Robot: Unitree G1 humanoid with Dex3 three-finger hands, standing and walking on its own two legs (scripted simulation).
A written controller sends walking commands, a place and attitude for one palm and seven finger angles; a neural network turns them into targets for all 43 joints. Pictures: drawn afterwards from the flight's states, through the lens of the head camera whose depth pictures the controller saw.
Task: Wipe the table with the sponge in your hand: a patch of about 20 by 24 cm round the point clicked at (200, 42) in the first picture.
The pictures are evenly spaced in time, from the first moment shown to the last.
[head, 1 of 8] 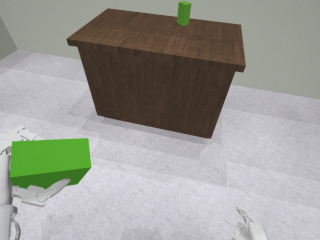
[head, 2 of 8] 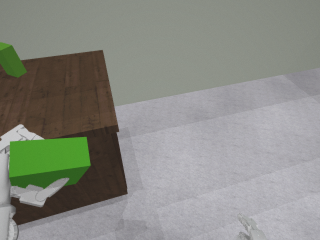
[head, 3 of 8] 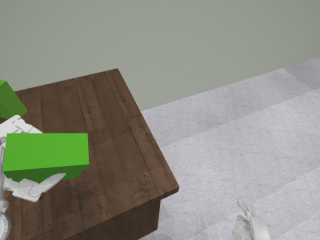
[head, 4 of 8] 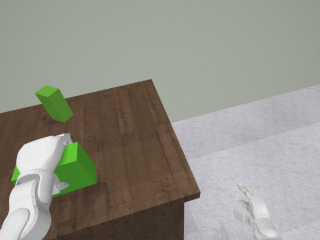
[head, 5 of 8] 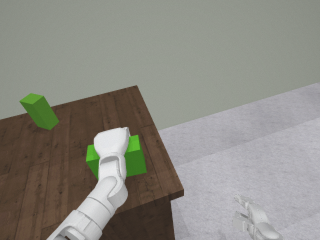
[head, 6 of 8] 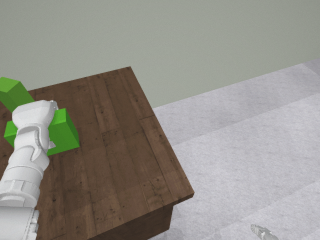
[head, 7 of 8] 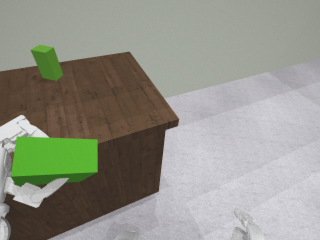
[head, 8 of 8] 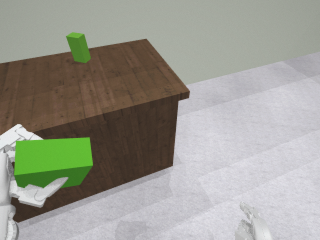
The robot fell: no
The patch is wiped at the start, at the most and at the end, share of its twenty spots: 0.00 1.00 1.00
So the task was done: yes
